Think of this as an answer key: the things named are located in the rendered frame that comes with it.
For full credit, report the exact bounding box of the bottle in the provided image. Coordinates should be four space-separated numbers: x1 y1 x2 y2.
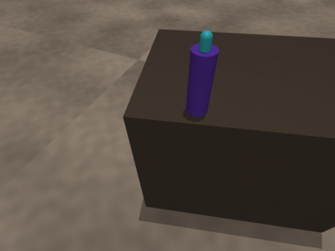
186 30 219 117

